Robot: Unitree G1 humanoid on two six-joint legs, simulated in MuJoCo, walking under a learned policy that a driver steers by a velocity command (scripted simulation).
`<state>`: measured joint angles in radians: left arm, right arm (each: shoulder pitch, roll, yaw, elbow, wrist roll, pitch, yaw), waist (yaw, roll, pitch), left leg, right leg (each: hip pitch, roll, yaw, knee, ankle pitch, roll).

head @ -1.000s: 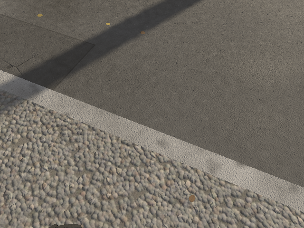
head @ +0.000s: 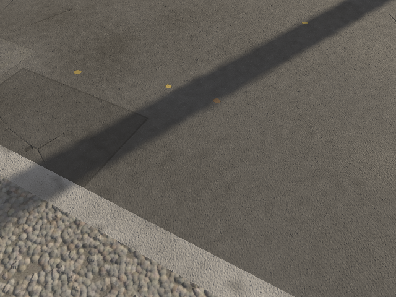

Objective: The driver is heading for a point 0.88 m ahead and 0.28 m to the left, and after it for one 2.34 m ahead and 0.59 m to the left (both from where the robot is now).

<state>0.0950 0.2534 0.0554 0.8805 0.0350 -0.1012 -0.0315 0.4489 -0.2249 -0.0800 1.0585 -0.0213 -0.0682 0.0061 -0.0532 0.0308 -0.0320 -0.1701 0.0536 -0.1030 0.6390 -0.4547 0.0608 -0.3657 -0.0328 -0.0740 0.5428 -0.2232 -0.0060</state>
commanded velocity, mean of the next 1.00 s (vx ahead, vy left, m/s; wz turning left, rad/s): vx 0.95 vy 0.00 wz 0.65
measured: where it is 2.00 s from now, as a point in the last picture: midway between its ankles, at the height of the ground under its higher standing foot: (67, 89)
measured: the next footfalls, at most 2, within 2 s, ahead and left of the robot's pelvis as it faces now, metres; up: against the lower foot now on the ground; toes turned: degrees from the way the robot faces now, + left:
left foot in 0.44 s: +0.45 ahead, +0.11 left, +0.00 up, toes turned +27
right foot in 0.88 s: +0.90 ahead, +0.24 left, +0.00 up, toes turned +38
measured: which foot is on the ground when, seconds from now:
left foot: up 0.00-0.42, down 0.44-0.90, up 0.92-1.00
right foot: down 0.00-0.44, up 0.46-0.86, down 0.88-1.00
